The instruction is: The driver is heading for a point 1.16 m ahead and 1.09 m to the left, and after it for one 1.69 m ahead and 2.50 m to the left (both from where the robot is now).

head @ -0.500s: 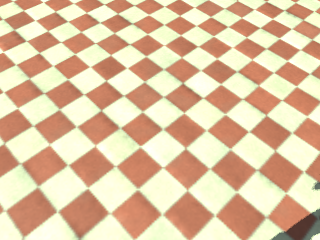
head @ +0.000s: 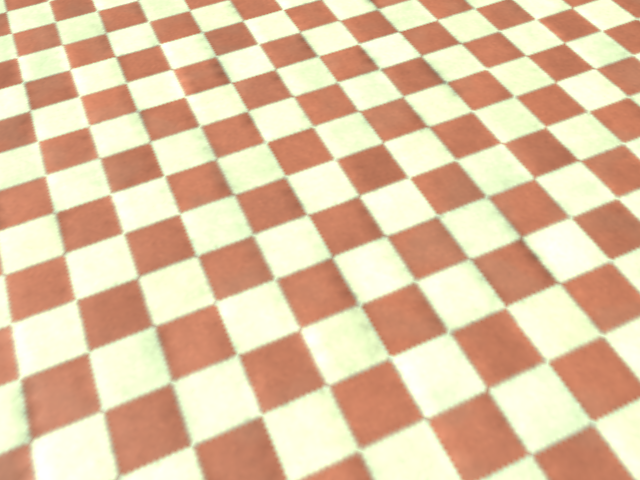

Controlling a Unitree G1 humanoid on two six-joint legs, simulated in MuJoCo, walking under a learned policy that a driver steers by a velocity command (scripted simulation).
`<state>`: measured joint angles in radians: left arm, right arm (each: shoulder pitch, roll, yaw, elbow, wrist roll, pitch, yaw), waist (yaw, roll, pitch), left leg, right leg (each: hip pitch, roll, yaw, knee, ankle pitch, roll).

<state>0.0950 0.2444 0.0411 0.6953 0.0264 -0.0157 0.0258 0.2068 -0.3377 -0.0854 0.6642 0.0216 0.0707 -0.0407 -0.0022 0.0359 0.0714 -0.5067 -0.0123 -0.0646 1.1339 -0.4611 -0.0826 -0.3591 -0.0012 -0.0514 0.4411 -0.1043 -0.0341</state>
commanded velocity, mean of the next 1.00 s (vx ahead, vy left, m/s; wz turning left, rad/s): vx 0.01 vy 0.00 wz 0.47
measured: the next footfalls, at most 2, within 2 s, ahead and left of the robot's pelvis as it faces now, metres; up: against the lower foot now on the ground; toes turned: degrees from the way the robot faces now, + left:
left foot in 0.24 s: +0.04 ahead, +0.14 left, +0.00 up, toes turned +10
right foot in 0.70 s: +0.11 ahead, -0.07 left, +0.00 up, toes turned +28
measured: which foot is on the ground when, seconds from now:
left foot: up 0.00-0.22, down 0.24-0.70, up 0.72-1.00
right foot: down 0.00-0.24, up 0.26-0.68, down 0.70-1.00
